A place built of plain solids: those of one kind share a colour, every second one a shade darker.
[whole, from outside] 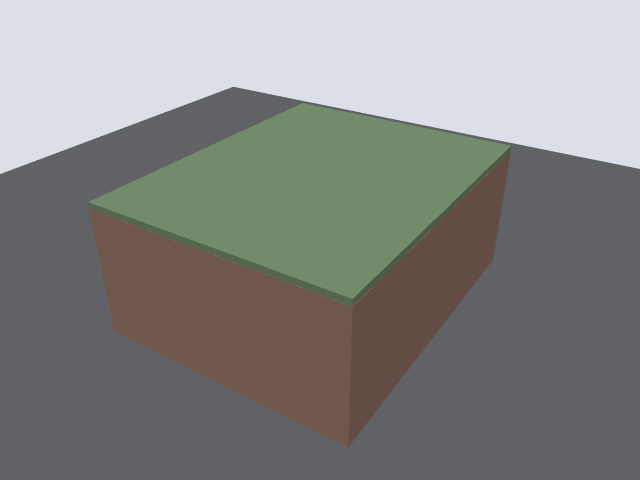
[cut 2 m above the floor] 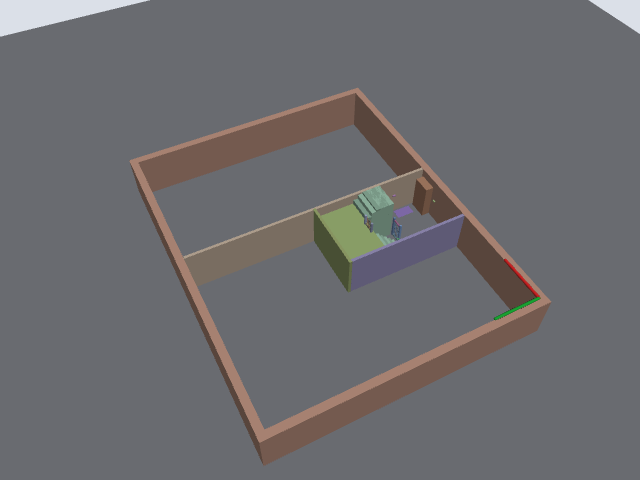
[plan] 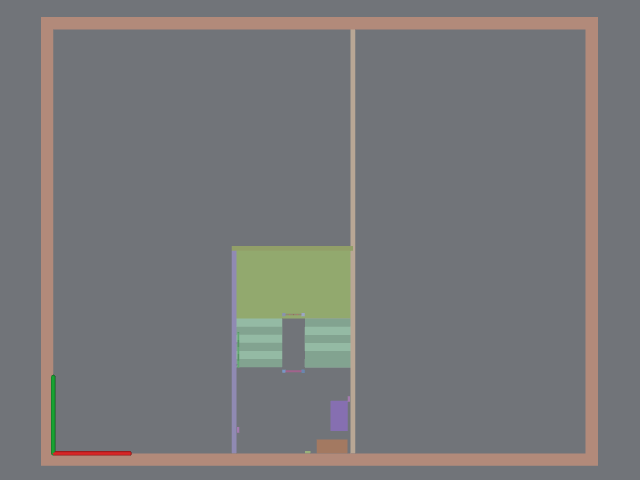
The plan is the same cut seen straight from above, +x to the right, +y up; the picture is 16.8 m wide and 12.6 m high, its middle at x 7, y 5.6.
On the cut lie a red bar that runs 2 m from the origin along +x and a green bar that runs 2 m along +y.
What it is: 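A small block of dwellings, 14.0 m wide and 11.1 m deep inside, its common dog-leg stair of 14 risers of 213 mm a storey on goings of 213 mm, 1.20 m wide flights and a well of 0.59 m; the dwelling on the first floor; a hall, a living room with a kitchen corner, a bedroom, a second bedroom, the bathroom shut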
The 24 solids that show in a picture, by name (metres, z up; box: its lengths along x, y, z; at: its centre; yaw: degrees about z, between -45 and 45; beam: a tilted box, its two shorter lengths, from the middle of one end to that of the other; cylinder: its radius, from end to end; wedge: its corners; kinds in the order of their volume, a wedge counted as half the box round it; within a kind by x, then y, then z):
{
 "wall_1": {"box": [0.33, 11.78, 6.01], "at": [-0.16, 5.56, 2.96]},
 "wall_2": {"box": [14.62, 0.33, 6.01], "at": [6.99, -0.16, 2.96]},
 "wall_3": {"box": [14.62, 0.33, 6.01], "at": [6.99, 11.29, 2.96]},
 "wall_4": {"box": [0.33, 11.78, 6.01], "at": [14.13, 5.56, 2.96]},
 "roof_slab_1": {"box": [14.6, 11.76, 0.44], "at": [6.99, 5.56, 6.03]},
 "piece_1": {"box": [1.2, 0.64, 0.26], "at": [5.41, 2.58, 0.08]},
 "piece_2": {"box": [1.2, 0.64, 0.48], "at": [5.41, 2.79, 0.19]},
 "piece_3": {"box": [1.2, 0.64, 0.69], "at": [5.41, 3.01, 0.29]},
 "piece_4": {"box": [1.2, 0.64, 0.9], "at": [5.41, 3.22, 0.4]},
 "piece_5": {"box": [1.2, 0.64, 1.11], "at": [5.41, 3.43, 0.51]},
 "piece_6": {"box": [1.2, 0.52, 1.33], "at": [5.41, 3.58, 0.61]},
 "piece_7": {"box": [1.2, 0.22, 2.82], "at": [7.2, 2.36, 1.36]},
 "piece_8": {"box": [1.2, 0.42, 2.61], "at": [7.2, 2.47, 1.25]},
 "piece_9": {"box": [1.2, 0.64, 2.39], "at": [7.2, 2.58, 1.15]},
 "piece_10": {"box": [1.2, 0.64, 2.18], "at": [7.2, 2.79, 1.04]},
 "piece_11": {"box": [1.2, 0.64, 1.97], "at": [7.2, 3.0, 0.93]},
 "piece_12": {"box": [1.2, 0.64, 1.75], "at": [7.2, 3.22, 0.83]},
 "half_1": {"box": [2.99, 1.78, 1.54], "at": [6.3, 4.43, 0.72]},
 "core_wall_low_1": {"box": [0.13, 11.13, 2.87], "at": [7.87, 5.56, 1.39]},
 "core_wall_1": {"box": [0.13, 5.32, 5.85], "at": [4.74, 2.66, 2.88]},
 "core_wall_back_1": {"box": [3.19, 0.13, 5.85], "at": [6.27, 5.38, 2.88]},
 "hung_more_letter_boxes_1": {"box": [0.81, 0.36, 1.68], "at": [7.32, 0.18, 0.79]},
 "laid_doormat_1": {"box": [0.45, 0.8, 0.05], "at": [7.5, 0.98, -0.02]},
 "ground_guard_newel_1": {"box": [0.09, 0.09, 1.15], "at": [6.56, 2.15, 0.53]}
}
